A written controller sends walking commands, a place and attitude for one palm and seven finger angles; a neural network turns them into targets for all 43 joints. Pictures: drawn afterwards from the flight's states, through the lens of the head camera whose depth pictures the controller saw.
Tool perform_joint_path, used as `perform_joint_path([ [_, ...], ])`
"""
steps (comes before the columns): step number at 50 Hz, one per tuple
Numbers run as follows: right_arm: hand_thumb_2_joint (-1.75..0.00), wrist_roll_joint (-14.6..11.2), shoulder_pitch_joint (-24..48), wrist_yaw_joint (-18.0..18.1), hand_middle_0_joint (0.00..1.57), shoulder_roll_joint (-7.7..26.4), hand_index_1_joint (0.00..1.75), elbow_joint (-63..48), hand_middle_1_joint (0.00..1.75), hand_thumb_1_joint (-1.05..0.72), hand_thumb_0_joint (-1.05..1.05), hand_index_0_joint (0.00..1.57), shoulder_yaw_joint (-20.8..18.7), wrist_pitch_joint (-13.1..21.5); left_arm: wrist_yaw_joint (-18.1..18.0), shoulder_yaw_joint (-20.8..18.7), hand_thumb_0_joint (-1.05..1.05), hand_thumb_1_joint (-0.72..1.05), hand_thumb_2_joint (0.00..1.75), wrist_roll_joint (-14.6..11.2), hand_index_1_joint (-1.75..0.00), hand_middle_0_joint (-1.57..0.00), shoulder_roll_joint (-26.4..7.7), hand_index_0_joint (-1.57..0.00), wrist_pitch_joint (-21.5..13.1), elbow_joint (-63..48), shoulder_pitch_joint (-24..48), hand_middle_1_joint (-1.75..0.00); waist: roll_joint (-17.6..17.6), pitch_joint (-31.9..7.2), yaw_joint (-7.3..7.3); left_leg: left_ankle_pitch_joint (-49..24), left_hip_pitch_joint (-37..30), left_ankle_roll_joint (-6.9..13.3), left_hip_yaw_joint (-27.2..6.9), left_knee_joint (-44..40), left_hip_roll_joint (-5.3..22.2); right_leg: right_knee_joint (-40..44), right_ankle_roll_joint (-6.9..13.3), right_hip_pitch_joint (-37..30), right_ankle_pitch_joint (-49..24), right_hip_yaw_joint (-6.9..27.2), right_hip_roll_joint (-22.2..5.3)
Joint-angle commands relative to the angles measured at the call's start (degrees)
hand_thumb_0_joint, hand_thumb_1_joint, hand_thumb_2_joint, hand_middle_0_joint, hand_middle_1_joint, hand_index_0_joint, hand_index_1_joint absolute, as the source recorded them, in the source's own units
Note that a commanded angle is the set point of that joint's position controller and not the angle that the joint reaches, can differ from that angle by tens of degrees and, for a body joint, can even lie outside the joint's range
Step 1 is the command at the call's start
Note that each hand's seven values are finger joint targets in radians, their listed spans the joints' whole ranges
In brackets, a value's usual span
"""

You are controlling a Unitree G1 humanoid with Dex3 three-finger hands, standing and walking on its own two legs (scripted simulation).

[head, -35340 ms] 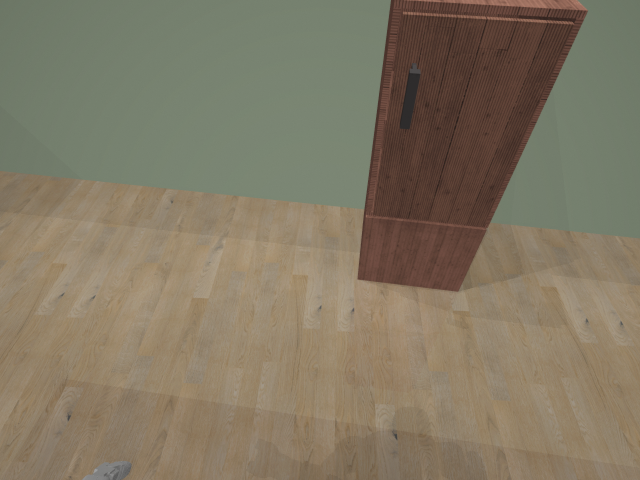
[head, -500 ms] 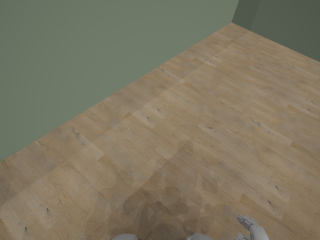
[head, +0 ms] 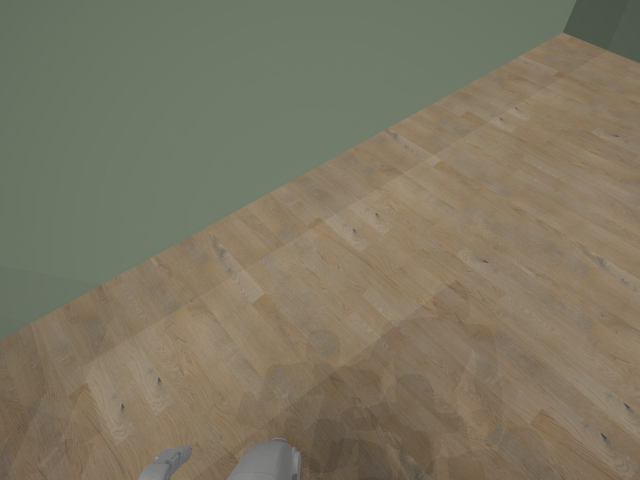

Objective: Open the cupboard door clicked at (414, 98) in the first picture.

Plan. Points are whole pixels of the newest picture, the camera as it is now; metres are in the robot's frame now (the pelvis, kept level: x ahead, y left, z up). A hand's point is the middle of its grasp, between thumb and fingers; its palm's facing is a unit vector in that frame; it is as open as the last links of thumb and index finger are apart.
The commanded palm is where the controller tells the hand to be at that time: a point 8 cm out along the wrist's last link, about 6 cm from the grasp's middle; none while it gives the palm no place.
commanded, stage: turn to face it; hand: left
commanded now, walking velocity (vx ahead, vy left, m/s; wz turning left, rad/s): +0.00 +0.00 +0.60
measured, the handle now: out of the picture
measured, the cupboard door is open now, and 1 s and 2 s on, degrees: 50 50 50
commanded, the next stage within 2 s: none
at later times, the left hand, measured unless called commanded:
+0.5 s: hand out of the picture -0.01 +0.27 -0.17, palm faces +0.33 -0.91 -0.26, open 7.4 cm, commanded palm none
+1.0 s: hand out of the picture -0.03 +0.19 -0.15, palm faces +0.59 -0.76 -0.27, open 7.3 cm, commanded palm none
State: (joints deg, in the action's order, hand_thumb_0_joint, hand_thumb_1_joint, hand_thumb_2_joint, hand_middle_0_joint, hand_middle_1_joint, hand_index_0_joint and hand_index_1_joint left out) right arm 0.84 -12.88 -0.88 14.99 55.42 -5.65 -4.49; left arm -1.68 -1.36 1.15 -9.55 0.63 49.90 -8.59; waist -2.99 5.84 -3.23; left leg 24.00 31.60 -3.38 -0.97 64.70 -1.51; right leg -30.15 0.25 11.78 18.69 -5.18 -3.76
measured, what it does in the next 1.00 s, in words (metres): steps on the spot, turning left: left foot, then right foot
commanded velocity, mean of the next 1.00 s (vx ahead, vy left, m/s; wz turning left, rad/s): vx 0.00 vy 0.00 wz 0.60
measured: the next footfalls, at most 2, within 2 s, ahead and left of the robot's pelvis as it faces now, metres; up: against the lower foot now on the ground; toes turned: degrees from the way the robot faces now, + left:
left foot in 0.26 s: +0.04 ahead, +0.15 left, +0.00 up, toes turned +17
right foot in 0.74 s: +0.08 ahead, -0.10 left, +0.00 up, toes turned +25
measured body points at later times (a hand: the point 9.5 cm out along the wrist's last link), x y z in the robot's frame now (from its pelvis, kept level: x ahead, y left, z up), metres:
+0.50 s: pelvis -0.01 +0.04 +0.00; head +0.03 +0.07 +0.44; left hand -0.03 +0.32 -0.15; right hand +0.18 -0.17 -0.12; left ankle +0.01 +0.14 -0.74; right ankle +0.03 -0.13 -0.66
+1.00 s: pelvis +0.02 -0.01 +0.00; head +0.08 +0.00 +0.45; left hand -0.06 +0.23 -0.13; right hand +0.22 -0.19 -0.16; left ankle -0.07 +0.12 -0.67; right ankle +0.04 -0.11 -0.74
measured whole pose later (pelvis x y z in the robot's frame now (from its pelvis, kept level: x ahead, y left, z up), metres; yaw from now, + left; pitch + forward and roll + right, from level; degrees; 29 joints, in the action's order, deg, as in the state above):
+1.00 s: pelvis +0.02 -0.01 +0.00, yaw +37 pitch +0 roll +3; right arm 0.7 -9.8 -1.4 14.3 55.6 -5.1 -5.0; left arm -1.7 -2.1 1.5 -9.3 0.2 50.5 -12.1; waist -0.6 6.4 -1.5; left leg 23.4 27.8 -4.1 1.1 57.7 1.6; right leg -29.2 0.2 9.1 19.6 -11.0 -6.6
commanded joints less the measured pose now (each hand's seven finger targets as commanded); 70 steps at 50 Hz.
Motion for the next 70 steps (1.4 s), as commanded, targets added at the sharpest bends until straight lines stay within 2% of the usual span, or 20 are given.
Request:
perform_joint_path([
  [1,-0.90,-0.01,4.31,-0.57,0.20,2.79,0.30,-5.42,0.30,-0.90,0.00,0.20,0.06,1.14,-0.67,-3.25,0.00,0.90,0.90,-0.16,-0.30,-0.20,-11.00,-0.20,-1.58,-2.91,-3.40,-0.30,14.62,-5.81,3.16,-0.39,4.07,-1.54,2.02,-0.80,3.37,7.37,4.77,-10.47,-38.82,3.34,-14.12],
  [8,-0.90,-0.32,9.60,-1.03,0.20,1.44,0.30,-6.87,0.30,-0.90,0.00,0.20,0.99,1.85,-0.28,-4.62,0.00,0.90,0.90,0.75,-0.30,-0.20,-14.27,-0.20,-1.09,-0.92,-8.03,-0.30,16.55,-5.53,5.94,1.74,-5.68,0.04,7.36,-20.51,2.13,2.84,5.07,-10.06,-40.97,0.32,-16.79],
  [11,-0.90,-0.11,4.37,-0.75,0.20,3.38,0.30,-6.22,0.30,-0.90,0.00,0.20,0.37,2.32,0.23,-5.08,0.00,0.90,0.90,0.26,-0.30,-0.20,-15.47,-0.20,-0.94,-1.38,-5.84,-0.30,15.10,-8.02,2.23,-6.74,-16.70,1.42,8.88,-31.88,0.56,-4.58,2.14,-5.10,-37.07,-3.78,-16.17],
  [12,-0.90,0.10,0.32,-0.73,0.20,5.92,0.30,-5.16,0.30,-0.90,0.00,0.20,-0.36,2.65,0.50,-4.89,0.00,0.90,0.90,-0.18,-0.30,-0.20,-14.55,-0.20,-0.67,-1.96,-5.21,-0.30,9.87,-10.20,-0.34,-15.32,-26.11,2.68,6.19,-37.57,2.33,-12.58,-0.21,1.67,-29.57,-5.50,-15.02],
  [13,-0.90,0.54,-3.87,-0.45,0.20,12.62,0.30,-4.69,0.30,-0.90,0.00,0.20,-2.10,3.09,1.00,-4.12,0.00,0.90,0.90,-0.43,-0.30,-0.20,-10.70,-0.20,-0.33,-3.85,-4.05,-0.30,-7.45,-13.19,-2.76,-30.43,-35.45,9.05,-13.82,-40.12,16.75,-26.49,-4.30,16.33,0.90,-7.33,-6.94],
  [14,-0.90,0.32,-7.65,0.21,0.20,16.45,0.30,-3.85,0.30,-0.90,0.00,0.20,-2.87,2.98,0.75,-3.05,0.00,0.90,0.90,-0.45,-0.30,-0.20,-8.45,-0.20,0.17,-6.42,0.53,-0.30,-13.86,-13.42,-4.51,-46.74,-34.01,16.48,-25.84,-42.87,25.92,-36.37,-5.20,23.49,21.24,-1.24,-2.80],
  [15,-0.90,0.38,-6.87,0.57,0.20,15.86,0.30,-3.63,0.30,-0.90,0.00,0.20,-2.41,2.87,0.48,-3.34,0.00,0.90,0.90,-0.09,-0.30,-0.20,-10.00,-0.20,0.76,-7.02,1.28,-0.30,-6.39,-12.52,-3.20,-39.14,-30.97,18.02,-22.37,-43.07,26.84,-39.05,-4.15,23.68,19.31,4.22,-4.49],
  [19,-0.90,0.64,6.14,1.41,0.20,10.65,0.30,-7.86,0.30,-0.90,0.00,0.20,-0.56,3.30,1.35,-4.18,0.00,0.90,0.90,0.52,-0.30,-0.20,-10.27,-0.20,1.56,-2.62,-1.42,-0.30,-6.50,-5.56,2.16,-9.97,-16.22,11.45,-14.07,-48.55,15.17,-38.37,-4.63,20.74,4.64,5.86,-3.57],
  [34,-0.90,0.45,4.42,1.15,0.20,9.17,0.30,-8.04,0.30,-0.90,0.00,0.20,-1.58,2.67,0.58,-3.72,0.00,0.90,0.90,-0.50,-0.30,-0.20,-8.49,-0.20,-0.07,-3.33,-5.17,-0.30,-6.66,-10.91,3.67,-20.35,-14.11,11.03,-20.89,-40.95,10.14,-3.02,-3.87,1.69,0.16,3.85,4.12],
  [35,-0.90,0.13,5.25,1.07,0.20,8.10,0.30,-8.34,0.30,-0.90,0.00,0.20,-1.49,2.60,0.35,-4.17,0.00,0.90,0.90,-0.49,-0.30,-0.20,-9.44,-0.20,-0.42,-2.63,-7.74,-0.30,-3.78,-11.52,5.24,-16.42,-9.34,9.00,-19.86,-38.45,7.88,4.93,-3.40,-5.35,-4.13,4.32,2.95],
  [37,-0.90,-0.46,5.40,0.62,0.20,2.50,0.30,-10.01,0.30,-0.90,0.00,0.20,-0.80,2.80,-0.47,-5.54,0.00,0.90,0.90,0.88,-0.30,-0.20,-17.44,-0.20,-1.02,-2.99,-8.87,-0.30,21.71,-9.64,6.90,8.77,8.15,0.82,-2.06,-13.69,-4.97,17.12,6.24,-13.25,-3.43,29.58,-22.72],
  [38,-0.90,0.17,5.59,0.41,0.20,5.78,0.30,-9.44,0.30,-0.90,0.00,0.20,-1.42,2.56,-0.78,-4.99,0.00,0.90,0.90,0.33,-0.30,-0.20,-16.60,-0.20,-0.75,-3.74,-6.26,-0.30,15.45,-8.28,5.65,9.62,4.52,1.39,-4.25,-2.77,-1.05,16.32,9.08,-4.57,-8.20,26.37,-25.67],
  [42,-0.90,0.35,2.75,-0.54,0.20,3.54,0.30,-5.46,0.30,-0.90,0.00,0.20,-0.88,1.15,-0.41,-3.13,0.00,0.90,0.90,-0.27,-0.30,-0.20,-9.62,-0.20,-1.50,-4.45,0.33,-0.30,13.99,-4.92,1.28,-2.12,4.78,-0.55,-1.20,7.02,2.35,10.34,5.40,-4.58,-26.36,6.66,-13.65],
  [52,-0.90,-0.18,11.02,-0.90,0.20,1.03,0.30,-6.75,0.30,-0.90,0.00,0.20,1.07,1.88,-0.32,-4.82,0.00,0.90,0.90,0.60,-0.30,-0.20,-13.50,-0.20,-1.25,-0.78,-10.16,-0.30,16.59,-6.32,6.54,1.60,-3.46,0.20,7.03,-19.64,2.08,2.85,5.16,-13.44,-45.44,-0.75,-16.79],
  [56,-0.90,0.05,4.34,-0.63,0.20,3.57,0.30,-5.69,0.30,-0.90,0.00,0.20,0.37,2.65,0.29,-5.26,0.00,0.90,0.90,0.09,-0.30,-0.20,-15.12,-0.20,-1.18,-1.21,-7.14,-0.30,14.73,-9.25,1.78,-9.18,-18.70,2.23,9.04,-34.87,-0.01,-7.84,1.49,-6.27,-42.20,-5.68,-16.14],
  [57,-0.90,0.35,-0.23,-0.50,0.20,7.16,0.30,-4.63,0.30,-0.90,0.00,0.20,-0.67,3.06,0.66,-5.01,0.00,0.90,0.90,-0.38,-0.30,-0.20,-13.78,-0.20,-0.98,-2.16,-6.13,-0.30,6.21,-12.37,-1.10,-22.04,-30.42,4.60,3.46,-38.33,4.61,-17.95,-1.28,3.13,-30.82,-7.35,-13.85],
  [58,-0.90,0.68,-5.08,-0.16,0.20,14.02,0.30,-4.02,0.30,-0.90,0.00,0.20,-2.48,3.44,1.20,-3.72,0.00,0.90,0.90,-0.79,-0.30,-0.20,-9.12,-0.20,-0.80,-4.79,-3.23,-0.30,-13.13,-13.96,-3.83,-44.59,-38.23,13.13,-20.55,-40.86,21.84,-32.67,-5.44,20.55,13.17,-7.12,-4.38],
  [59,-0.90,0.12,-8.00,0.51,0.20,15.93,0.30,-2.75,0.30,-0.90,0.00,0.20,-2.51,3.03,0.61,-3.26,0.00,0.90,0.90,-0.40,-0.30,-0.20,-9.15,-0.20,0.20,-6.57,0.65,-0.30,-10.35,-15.08,-4.30,-53.56,-36.08,17.89,-23.80,-41.22,26.39,-38.52,-4.57,23.22,20.55,1.70,-3.55],
  [63,-0.90,0.54,4.65,1.73,0.20,10.09,0.30,-6.37,0.30,-0.90,0.00,0.20,-0.33,3.47,1.07,-4.01,0.00,0.90,0.90,0.24,-0.30,-0.20,-10.11,-0.20,1.25,-3.13,-0.38,-0.30,-8.06,-6.15,1.60,-24.43,-20.45,12.52,-13.44,-46.31,16.00,-38.41,-4.70,20.71,6.33,6.01,-4.21],
  [70,-0.90,0.36,2.61,1.49,0.20,9.56,0.30,-6.34,0.30,-0.90,0.00,0.20,-0.28,4.03,1.09,-3.84,0.00,0.90,0.90,0.25,-0.30,-0.20,-9.02,-0.20,1.18,-2.68,-1.19,-0.30,-2.51,-8.06,2.37,-25.07,-22.39,12.71,-14.54,-46.45,13.73,-31.36,-5.85,20.01,2.03,5.54,-1.39],
])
